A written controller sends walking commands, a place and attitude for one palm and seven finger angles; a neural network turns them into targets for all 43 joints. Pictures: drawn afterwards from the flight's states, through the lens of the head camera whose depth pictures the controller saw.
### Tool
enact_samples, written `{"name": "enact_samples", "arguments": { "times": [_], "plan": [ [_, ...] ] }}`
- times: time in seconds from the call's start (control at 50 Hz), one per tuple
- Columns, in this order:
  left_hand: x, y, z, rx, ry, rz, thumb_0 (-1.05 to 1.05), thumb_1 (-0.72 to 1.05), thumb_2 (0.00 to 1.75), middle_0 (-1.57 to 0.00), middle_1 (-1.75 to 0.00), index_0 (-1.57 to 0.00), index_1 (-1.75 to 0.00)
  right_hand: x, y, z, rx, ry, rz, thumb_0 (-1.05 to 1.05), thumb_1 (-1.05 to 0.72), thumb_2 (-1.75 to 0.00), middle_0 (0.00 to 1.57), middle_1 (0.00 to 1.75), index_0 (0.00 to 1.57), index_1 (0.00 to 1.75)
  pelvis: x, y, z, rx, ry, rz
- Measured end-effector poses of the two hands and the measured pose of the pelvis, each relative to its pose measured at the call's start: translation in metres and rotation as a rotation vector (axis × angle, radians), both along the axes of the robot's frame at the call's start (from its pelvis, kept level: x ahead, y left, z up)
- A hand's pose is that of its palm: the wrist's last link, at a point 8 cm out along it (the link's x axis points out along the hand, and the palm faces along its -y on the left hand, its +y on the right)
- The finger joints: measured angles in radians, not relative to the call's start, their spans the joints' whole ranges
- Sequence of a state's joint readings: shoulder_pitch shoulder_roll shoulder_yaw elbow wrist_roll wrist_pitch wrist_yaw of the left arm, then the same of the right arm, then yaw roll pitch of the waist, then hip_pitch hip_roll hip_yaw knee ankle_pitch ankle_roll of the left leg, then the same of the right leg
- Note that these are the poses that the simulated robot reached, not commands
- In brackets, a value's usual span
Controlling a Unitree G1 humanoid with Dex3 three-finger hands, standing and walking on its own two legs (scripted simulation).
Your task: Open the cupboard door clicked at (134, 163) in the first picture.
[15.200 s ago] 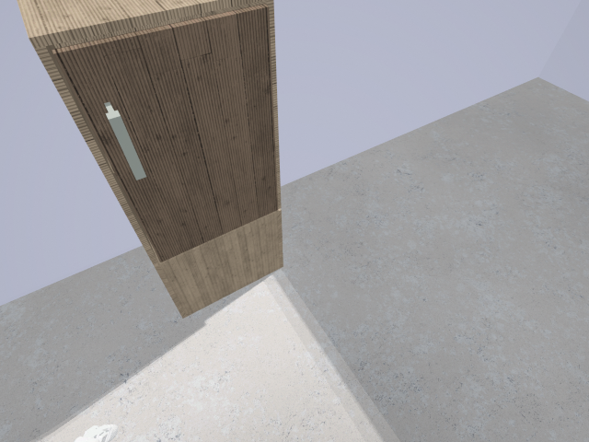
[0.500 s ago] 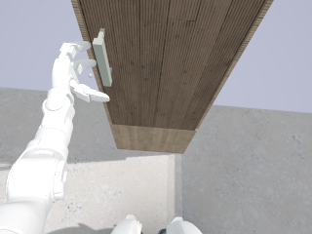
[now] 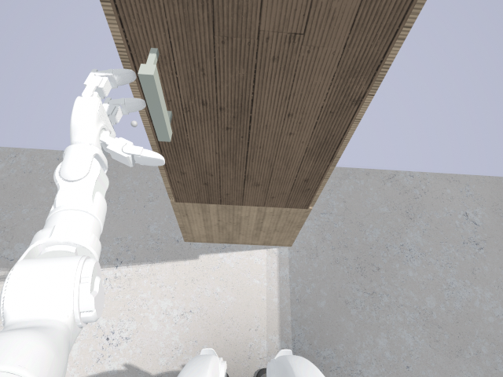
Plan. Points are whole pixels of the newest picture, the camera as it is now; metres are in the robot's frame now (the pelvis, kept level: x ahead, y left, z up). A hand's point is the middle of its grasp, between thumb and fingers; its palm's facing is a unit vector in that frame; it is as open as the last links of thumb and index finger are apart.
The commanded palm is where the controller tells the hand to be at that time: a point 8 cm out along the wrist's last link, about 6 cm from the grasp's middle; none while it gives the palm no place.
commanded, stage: move the hooked fingers beside the handle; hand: left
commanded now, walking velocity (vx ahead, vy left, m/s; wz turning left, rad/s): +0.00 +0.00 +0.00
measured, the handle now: (159, 98) +0.53 +0.14 +0.09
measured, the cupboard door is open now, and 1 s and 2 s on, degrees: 0 0 0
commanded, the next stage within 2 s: slide the fingers in behind the handle in 1.94 s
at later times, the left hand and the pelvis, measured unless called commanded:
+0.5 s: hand (133, 125) +0.48 +0.18 +0.08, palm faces -0.02 -1.00 -0.01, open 14.4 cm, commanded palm +0.46 +0.23 +0.09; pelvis +0.00 +0.00 +0.00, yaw -1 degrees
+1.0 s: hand (115, 124) +0.48 +0.21 +0.09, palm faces -0.03 -1.00 -0.01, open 14.0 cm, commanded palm +0.47 +0.26 +0.09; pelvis +0.00 +0.00 +0.00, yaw -2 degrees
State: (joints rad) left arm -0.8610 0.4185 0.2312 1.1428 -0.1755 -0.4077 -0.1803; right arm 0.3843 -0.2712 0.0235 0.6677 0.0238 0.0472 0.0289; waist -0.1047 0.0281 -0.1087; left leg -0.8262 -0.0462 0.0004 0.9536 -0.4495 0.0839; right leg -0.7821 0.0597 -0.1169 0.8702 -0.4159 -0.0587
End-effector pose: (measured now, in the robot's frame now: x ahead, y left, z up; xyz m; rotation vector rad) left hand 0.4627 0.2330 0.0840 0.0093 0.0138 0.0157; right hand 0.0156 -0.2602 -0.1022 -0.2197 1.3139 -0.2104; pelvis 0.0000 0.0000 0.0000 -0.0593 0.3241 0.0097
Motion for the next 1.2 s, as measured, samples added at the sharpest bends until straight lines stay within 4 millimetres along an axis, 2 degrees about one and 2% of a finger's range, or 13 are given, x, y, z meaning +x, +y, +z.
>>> {"name": "enact_samples", "arguments": {
  "times": [0.28,0.56,0.86,1.2],
  "plan": [
    [-0.003,0.0,0.0,-0.004,0.003,-0.023,-0.01,-0.5,0.3,-0.28,-1.2,-0.15,-1.15,0.001,-0.003,0.004,-0.008,-0.025,-0.029,0.0,-0.91,-0.9,0.2,0.3,0.2,0.3,0.001,-0.002,0.002,0.005,-0.012,-0.021],
    [-0.001,0.002,0.002,0.003,0.006,-0.042,-0.01,-0.5,0.3,-0.3,-1.2,-0.25,-1.18,-0.001,-0.007,0.006,-0.022,-0.038,-0.046,0.0,-0.91,-0.9,0.2,0.3,0.2,0.3,-0.001,-0.005,0.003,0.01,-0.014,-0.035],
    [-0.005,0.023,0.004,0.006,0.022,-0.041,-0.01,-0.5,0.3,-0.3,-1.2,-0.3,-1.2,-0.008,-0.012,0.012,-0.049,-0.029,-0.061,0.0,-0.91,-0.9,0.2,0.3,0.2,0.3,-0.002,-0.007,0.005,0.008,-0.017,-0.039],
    [0.003,0.04,0.005,-0.002,0.012,-0.05,-0.01,-0.5,0.3,-0.3,-1.2,-0.3,-1.2,-0.01,-0.008,0.016,-0.072,-0.012,-0.07,0.0,-0.91,-0.9,0.2,0.3,0.2,0.3,0.002,0.0,0.004,-0.001,0.0,-0.045]
  ]
}}
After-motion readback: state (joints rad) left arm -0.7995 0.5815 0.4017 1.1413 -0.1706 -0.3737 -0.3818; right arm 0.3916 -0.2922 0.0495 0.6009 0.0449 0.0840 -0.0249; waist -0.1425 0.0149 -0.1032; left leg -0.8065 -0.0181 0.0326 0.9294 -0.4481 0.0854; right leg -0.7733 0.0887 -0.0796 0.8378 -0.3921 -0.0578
